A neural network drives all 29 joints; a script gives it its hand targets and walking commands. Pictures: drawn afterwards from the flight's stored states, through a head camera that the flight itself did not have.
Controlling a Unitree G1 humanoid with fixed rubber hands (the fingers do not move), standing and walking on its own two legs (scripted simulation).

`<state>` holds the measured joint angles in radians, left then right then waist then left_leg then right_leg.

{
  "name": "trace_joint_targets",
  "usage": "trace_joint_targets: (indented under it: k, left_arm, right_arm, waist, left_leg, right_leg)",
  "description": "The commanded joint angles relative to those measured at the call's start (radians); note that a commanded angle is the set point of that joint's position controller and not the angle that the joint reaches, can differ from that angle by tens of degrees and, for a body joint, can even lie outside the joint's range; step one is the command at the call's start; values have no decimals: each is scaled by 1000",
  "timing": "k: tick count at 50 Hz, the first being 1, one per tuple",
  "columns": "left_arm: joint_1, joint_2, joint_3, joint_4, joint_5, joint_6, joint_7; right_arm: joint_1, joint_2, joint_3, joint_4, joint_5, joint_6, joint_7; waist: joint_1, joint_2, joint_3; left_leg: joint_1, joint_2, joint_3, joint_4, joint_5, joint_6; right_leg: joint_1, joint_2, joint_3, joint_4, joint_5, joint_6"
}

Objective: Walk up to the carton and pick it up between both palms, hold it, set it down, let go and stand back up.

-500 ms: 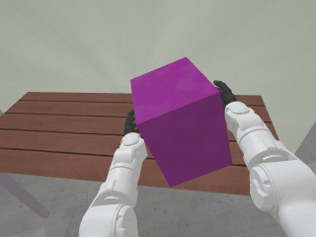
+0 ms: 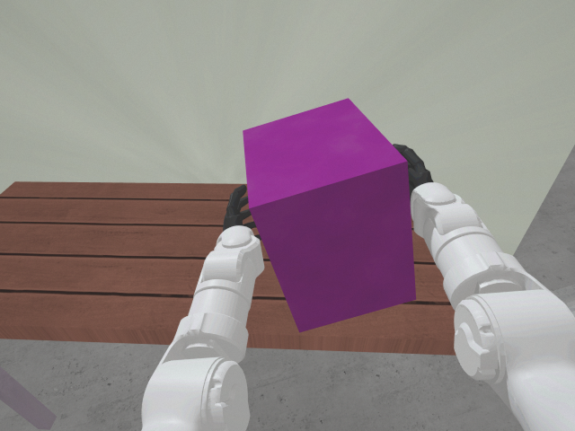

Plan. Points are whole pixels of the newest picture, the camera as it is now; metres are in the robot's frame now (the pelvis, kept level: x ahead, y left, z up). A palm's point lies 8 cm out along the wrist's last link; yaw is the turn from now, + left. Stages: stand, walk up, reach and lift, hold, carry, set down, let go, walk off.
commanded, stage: reach and lift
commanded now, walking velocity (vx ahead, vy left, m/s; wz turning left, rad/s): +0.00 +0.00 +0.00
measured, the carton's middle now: (324, 210) +0.43 +0.03 +0.14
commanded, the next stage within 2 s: hold in 1.66 s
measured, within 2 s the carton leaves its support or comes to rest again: neither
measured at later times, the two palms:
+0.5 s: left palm (235, 219) +0.37 +0.15 +0.16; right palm (427, 205) +0.41 -0.11 +0.18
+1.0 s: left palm (227, 212) +0.37 +0.16 +0.17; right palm (423, 196) +0.40 -0.10 +0.20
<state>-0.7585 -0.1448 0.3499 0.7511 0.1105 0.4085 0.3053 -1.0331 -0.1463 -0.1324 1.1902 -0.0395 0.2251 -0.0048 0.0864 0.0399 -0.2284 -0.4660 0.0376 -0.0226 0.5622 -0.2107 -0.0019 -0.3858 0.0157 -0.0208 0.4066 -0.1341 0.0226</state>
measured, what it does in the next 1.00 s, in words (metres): stands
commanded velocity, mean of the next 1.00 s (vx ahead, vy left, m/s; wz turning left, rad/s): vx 0.00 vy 0.00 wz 0.00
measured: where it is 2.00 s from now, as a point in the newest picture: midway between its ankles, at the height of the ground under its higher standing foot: outside the picture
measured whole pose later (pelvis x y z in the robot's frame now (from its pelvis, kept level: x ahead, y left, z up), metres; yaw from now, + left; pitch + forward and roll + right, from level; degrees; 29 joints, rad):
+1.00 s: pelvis +0.00 +0.02 +0.00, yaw +1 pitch +3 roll -3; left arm -0.77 -0.03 0.19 0.65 0.02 0.58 0.26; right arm -0.93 -0.10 -0.13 0.93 0.12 0.43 -0.14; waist 0.00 0.05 -0.21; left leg -0.40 0.00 -0.02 0.56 -0.21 0.03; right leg -0.30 -0.02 -0.02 0.38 -0.13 0.06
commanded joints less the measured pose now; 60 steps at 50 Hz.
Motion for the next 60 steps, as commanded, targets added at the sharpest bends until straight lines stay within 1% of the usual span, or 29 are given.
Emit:
trace_joint_targets:
  k: [1,7,10,12,14,16,21,22,24,26,30,33,34,35,37,39,40,41,42,45,48,50,52,54,55,57,58,59,60]
  left_arm:
    - [-1227,-647,-499,-324,-116,-147,-132]
    - [-1199,-641,-534,-337,-144,-145,-158]
    - [-1181,-647,-533,-370,-148,-139,-165]
    - [-1178,-644,-538,-373,-163,-128,-175]
    - [-1142,-640,-554,-428,-157,-124,-177]
    - [-1136,-670,-599,-467,-192,-112,-177]
    - [-1126,-643,-603,-455,-213,-75,-188]
    - [-1176,-625,-602,-469,-223,-75,-192]
    - [-1146,-606,-574,-398,-200,-39,-204]
    - [-1137,-592,-554,-376,-202,-26,-225]
    - [-1215,-605,-577,-424,-227,-23,-236]
    - [-1255,-628,-605,-441,-248,-24,-232]
    - [-1252,-641,-626,-482,-269,-25,-233]
    - [-1258,-659,-647,-492,-269,-18,-228]
    - [-1236,-672,-671,-554,-278,-14,-217]
    - [-1261,-671,-662,-543,-271,-5,-212]
    - [-1264,-657,-658,-542,-270,-2,-213]
    - [-1243,-665,-659,-562,-270,6,-210]
    - [-1241,-664,-639,-508,-256,16,-209]
    - [-1203,-662,-624,-491,-249,30,-220]
    - [-1215,-644,-587,-475,-238,36,-228]
    - [-1228,-664,-618,-535,-255,29,-226]
    - [-1243,-686,-641,-557,-262,30,-221]
    - [-1262,-686,-660,-610,-283,21,-212]
    - [-1283,-684,-652,-582,-272,23,-209]
    - [-1228,-681,-643,-555,-266,40,-213]
    - [-1234,-672,-647,-587,-273,36,-212]
    - [-1229,-660,-624,-523,-264,42,-217]
    - [-1223,-653,-618,-536,-259,43,-219]
  right_arm:
    - [-778,803,9,-221,105,-64,79]
    - [-728,848,60,-287,140,-51,33]
    - [-731,885,120,-342,179,-34,17]
    - [-755,898,153,-407,200,-26,2]
    - [-735,923,224,-458,238,-14,-11]
    - [-756,931,270,-554,277,-3,-22]
    - [-824,915,330,-660,311,45,-27]
    - [-822,926,329,-643,309,57,-29]
    - [-810,907,301,-603,292,85,-30]
    - [-808,918,290,-627,287,96,-43]
    - [-829,928,255,-615,285,118,-53]
    - [-852,938,256,-606,284,122,-47]
    - [-861,959,274,-671,298,120,-53]
    - [-845,940,269,-661,302,125,-49]
    - [-833,940,307,-706,327,135,-50]
    - [-814,917,297,-642,337,149,-44]
    - [-832,938,306,-683,338,153,-47]
    - [-796,919,306,-649,346,158,-44]
    - [-822,907,300,-635,347,162,-38]
    - [-811,904,293,-640,344,168,-45]
    - [-815,913,283,-620,341,176,-47]
    - [-846,924,305,-686,352,165,-48]
    - [-863,925,317,-699,367,165,-48]
    - [-841,936,321,-715,367,166,-46]
    - [-854,939,321,-689,369,171,-44]
    - [-863,932,331,-724,373,176,-48]
    - [-853,942,338,-735,376,173,-53]
    - [-861,931,334,-709,368,183,-53]
    - [-828,936,323,-697,366,189,-57]
  waist:
    - [-151,-11,-601]
    - [-196,-9,-588]
    - [-175,-21,-588]
    - [-186,-33,-598]
    - [-168,-12,-635]
    - [-176,-4,-657]
    - [-165,-36,-595]
    - [-170,-40,-584]
    - [-171,-44,-449]
    - [-189,-62,-429]
    - [-229,-26,-469]
    - [-227,-26,-482]
    - [-235,-11,-550]
    - [-243,15,-544]
    - [-228,22,-604]
    - [-232,36,-556]
    - [-222,9,-574]
    - [-235,33,-554]
    - [-217,30,-527]
    - [-225,27,-490]
    - [-212,5,-473]
    - [-217,10,-546]
    - [-219,50,-569]
    - [-223,45,-614]
    - [-217,50,-583]
    - [-207,40,-580]
    - [-209,28,-609]
    - [-201,6,-551]
    - [-214,-6,-532]
  left_leg:
    - [340,-45,-21,-182,149,-75]
    - [345,-64,-29,-169,164,-73]
    - [346,-67,-31,-166,198,-64]
    - [345,-78,-33,-160,195,-59]
    - [370,-82,-38,-146,263,-65]
    - [386,-85,-45,-126,320,-71]
    - [375,-79,-63,-139,219,-48]
    - [355,-78,-61,-150,181,-41]
    - [321,-78,-60,-177,85,-34]
    - [304,-82,-53,-187,42,-24]
    - [324,-77,-66,-182,38,-36]
    - [328,-68,-73,-188,32,-43]
    - [348,-73,-72,-166,77,-44]
    - [351,-68,-81,-168,91,-58]
    - [401,-60,-88,-142,184,-70]
    - [399,-53,-95,-151,166,-78]
    - [392,-53,-91,-150,157,-71]
    - [409,-52,-96,-147,201,-84]
    - [393,-45,-99,-159,162,-82]
    - [373,-53,-93,-164,155,-75]
    - [354,-52,-85,-173,129,-65]
    - [394,-51,-87,-156,186,-68]
    - [406,-53,-89,-143,221,-81]
    - [437,-49,-94,-129,277,-89]
    - [418,-49,-95,-138,226,-88]
    - [408,-52,-90,-134,250,-85]
    - [419,-49,-89,-134,264,-81]
    - [386,-57,-83,-146,201,-70]
    - [382,-52,-87,-151,204,-70]
  right_leg:
    - [258,64,-42,-55,144,-33]
    - [317,48,-25,-57,215,-14]
    - [352,56,-20,-48,241,-9]
    - [387,56,-13,-51,255,-5]
    - [420,61,-9,-44,310,-3]
    - [427,67,-10,-36,352,-2]
    - [381,67,-6,-46,231,-4]
    - [373,60,4,-45,212,-3]
    - [341,53,4,-62,115,-3]
    - [339,42,9,-78,87,1]
    - [328,40,10,-70,95,-7]
    - [289,50,-2,-70,62,-14]
    - [316,46,5,-60,121,-12]
    - [303,53,-2,-60,120,-20]
    - [311,67,-9,-47,159,-22]
    - [278,67,-9,-59,113,-26]
    - [294,65,-6,-59,117,-24]
    - [292,71,-12,-55,144,-25]
    - [270,70,-10,-67,84,-27]
    - [292,66,-5,-64,108,-24]
    - [314,63,1,-69,88,-22]
    - [318,70,-6,-58,124,-21]
    - [316,76,-10,-52,140,-28]
    - [320,81,-12,-47,173,-27]
    - [296,80,-11,-55,121,-30]
    - [320,81,-4,-56,148,-30]
    - [335,79,-4,-51,172,-26]
    - [322,78,-2,-61,118,-25]
    - [334,78,-3,-56,134,-22]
